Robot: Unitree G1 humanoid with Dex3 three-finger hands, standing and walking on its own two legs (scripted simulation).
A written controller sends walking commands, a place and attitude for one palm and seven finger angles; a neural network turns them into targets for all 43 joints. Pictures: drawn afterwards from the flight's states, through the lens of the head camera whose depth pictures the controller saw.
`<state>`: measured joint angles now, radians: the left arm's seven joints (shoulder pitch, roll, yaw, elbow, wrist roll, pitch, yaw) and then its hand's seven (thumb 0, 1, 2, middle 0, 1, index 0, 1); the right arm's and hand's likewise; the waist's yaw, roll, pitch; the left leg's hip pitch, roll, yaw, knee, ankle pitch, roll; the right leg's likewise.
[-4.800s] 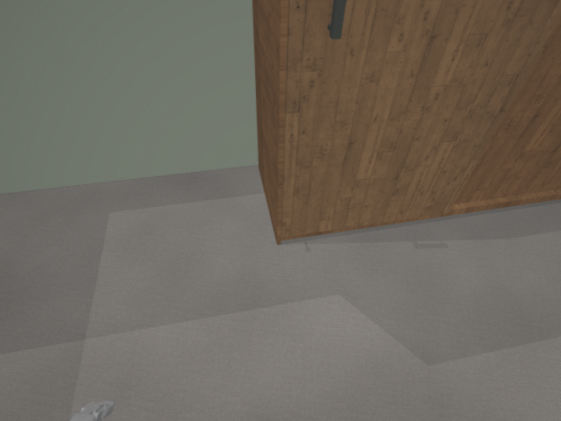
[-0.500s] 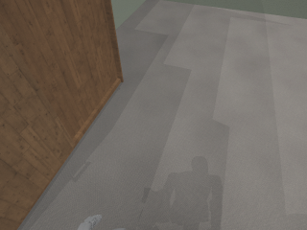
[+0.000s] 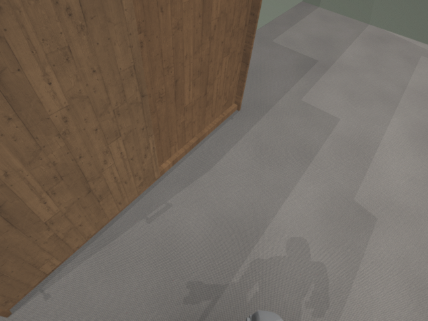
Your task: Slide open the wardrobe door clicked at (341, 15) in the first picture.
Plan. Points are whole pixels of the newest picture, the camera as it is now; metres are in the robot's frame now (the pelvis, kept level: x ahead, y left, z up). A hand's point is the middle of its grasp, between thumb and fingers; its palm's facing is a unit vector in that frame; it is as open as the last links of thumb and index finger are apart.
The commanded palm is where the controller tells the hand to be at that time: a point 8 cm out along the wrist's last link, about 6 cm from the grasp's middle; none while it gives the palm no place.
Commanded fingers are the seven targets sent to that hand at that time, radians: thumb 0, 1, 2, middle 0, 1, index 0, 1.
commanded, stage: turn to face it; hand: left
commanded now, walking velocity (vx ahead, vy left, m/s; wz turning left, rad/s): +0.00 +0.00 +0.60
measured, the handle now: out of the picture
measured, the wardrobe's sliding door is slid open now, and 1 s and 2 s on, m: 0.00 0.00 0.00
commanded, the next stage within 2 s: take the last steps up to it in 1.40 s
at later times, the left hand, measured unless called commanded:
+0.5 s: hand out of the picture -0.01 +0.14 -0.15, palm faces +0.33 -0.90 -0.28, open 7.4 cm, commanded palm none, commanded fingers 0.00 0.90 0.90 -0.20 -0.30 -0.20 -0.30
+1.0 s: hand out of the picture -0.12 +0.22 -0.17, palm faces +0.60 -0.76 -0.25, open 7.4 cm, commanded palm none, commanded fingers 0.00 0.90 0.90 -0.20 -0.30 -0.20 -0.30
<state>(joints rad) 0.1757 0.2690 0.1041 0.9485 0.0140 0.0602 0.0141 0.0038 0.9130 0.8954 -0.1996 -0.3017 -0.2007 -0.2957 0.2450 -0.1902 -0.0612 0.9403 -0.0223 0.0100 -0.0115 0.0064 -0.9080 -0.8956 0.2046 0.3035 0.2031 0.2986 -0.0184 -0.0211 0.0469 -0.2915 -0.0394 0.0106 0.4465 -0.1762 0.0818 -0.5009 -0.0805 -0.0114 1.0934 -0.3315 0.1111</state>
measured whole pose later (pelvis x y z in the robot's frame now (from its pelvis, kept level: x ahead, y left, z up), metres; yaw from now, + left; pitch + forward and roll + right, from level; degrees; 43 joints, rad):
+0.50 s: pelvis -0.03 -0.07 +0.00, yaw +20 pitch -1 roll +2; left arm 0.21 0.18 0.04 0.89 0.02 0.02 0.02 0.00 0.91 0.89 -0.21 -0.30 -0.21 -0.30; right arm 0.21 -0.28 -0.12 0.94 -0.03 0.08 0.03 0.01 -0.91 -0.90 0.20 0.30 0.20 0.30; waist -0.03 0.03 0.06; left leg -0.52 0.01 -0.02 1.14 -0.36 -0.08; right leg -0.20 -0.10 -0.13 0.50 -0.27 0.01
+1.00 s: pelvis -0.07 -0.02 +0.00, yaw +36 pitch +0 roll -2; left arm 0.14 0.27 0.08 0.90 0.01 0.06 0.01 0.01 0.91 0.90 -0.20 -0.30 -0.20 -0.30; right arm 0.17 -0.20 -0.05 0.92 -0.02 0.03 0.00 0.01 -0.91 -0.90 0.21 0.30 0.21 0.30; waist -0.01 -0.02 0.09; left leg -0.25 -0.03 -0.05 0.47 -0.22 0.04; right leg -0.47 -0.09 -0.02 1.02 -0.41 0.12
